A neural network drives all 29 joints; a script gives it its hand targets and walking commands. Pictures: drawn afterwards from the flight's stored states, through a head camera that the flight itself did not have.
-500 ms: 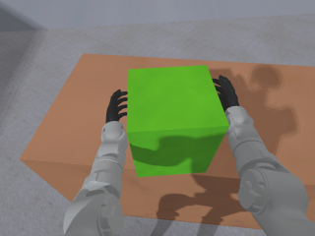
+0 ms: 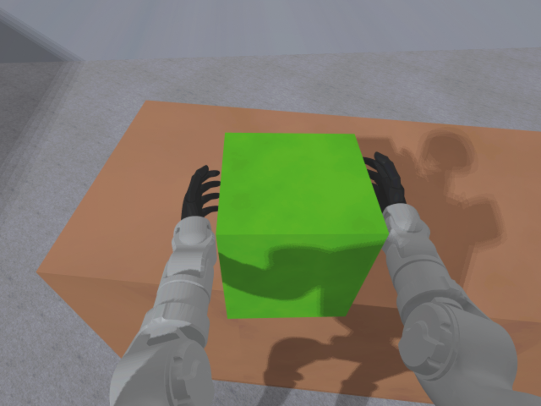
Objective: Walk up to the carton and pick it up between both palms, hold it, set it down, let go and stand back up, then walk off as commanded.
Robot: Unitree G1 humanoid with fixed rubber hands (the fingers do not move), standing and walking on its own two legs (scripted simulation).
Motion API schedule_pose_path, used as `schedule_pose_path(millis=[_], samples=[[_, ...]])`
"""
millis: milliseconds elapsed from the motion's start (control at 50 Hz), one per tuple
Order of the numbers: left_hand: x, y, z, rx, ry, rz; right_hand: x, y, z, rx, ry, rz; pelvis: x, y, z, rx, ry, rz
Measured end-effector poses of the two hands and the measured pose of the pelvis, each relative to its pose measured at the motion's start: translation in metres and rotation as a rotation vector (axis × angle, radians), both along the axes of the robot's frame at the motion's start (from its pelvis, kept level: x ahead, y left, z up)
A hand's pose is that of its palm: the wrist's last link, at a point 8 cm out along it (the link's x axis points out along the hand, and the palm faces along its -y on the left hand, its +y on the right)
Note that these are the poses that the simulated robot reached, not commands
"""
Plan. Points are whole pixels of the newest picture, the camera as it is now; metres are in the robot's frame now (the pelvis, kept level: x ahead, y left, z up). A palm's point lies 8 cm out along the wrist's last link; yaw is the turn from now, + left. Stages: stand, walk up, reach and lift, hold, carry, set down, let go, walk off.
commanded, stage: reach and lift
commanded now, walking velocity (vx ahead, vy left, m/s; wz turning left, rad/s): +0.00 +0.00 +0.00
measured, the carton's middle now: (288, 229) +0.41 +0.03 +0.03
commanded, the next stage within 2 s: none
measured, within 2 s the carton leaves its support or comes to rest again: leaves its support in 0.74 s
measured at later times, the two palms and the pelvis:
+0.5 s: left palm (194, 216) +0.38 +0.18 +0.07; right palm (388, 202) +0.44 -0.12 +0.10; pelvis +0.00 +0.00 +0.00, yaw +0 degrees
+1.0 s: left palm (186, 211) +0.37 +0.19 +0.09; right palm (389, 197) +0.42 -0.11 +0.12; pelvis -0.01 +0.00 +0.00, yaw +0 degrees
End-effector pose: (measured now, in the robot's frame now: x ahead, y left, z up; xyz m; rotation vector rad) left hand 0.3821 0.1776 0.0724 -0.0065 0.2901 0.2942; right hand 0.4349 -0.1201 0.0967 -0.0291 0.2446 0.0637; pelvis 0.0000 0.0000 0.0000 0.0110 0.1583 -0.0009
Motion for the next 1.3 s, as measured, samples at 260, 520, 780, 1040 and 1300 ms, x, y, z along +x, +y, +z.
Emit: schedule_pose_path(millis=[260,520,780,1040,1300], samples=[[0.000,0.000,-0.001,0.003,0.003,0.001,0.001,0.001,0.000,-0.006,-0.003,0.003,0.000,0.000,0.000,0.000,0.000,0.000],[-0.001,0.001,0.000,0.004,-0.002,0.004,0.000,0.002,0.001,-0.022,-0.016,0.008,0.000,0.000,0.000,0.000,0.000,-0.001],[-0.004,0.004,0.008,-0.014,-0.036,0.011,-0.004,0.005,0.009,-0.051,-0.060,0.009,-0.002,0.002,0.000,-0.002,-0.013,-0.001],[-0.010,0.008,0.023,-0.040,-0.049,0.006,-0.013,0.008,0.026,-0.085,-0.076,0.002,-0.007,0.004,0.001,-0.005,-0.053,-0.002],[-0.010,0.009,0.048,-0.043,-0.044,-0.025,-0.023,0.008,0.044,-0.077,-0.071,-0.036,-0.011,0.005,0.002,-0.007,-0.096,-0.002]])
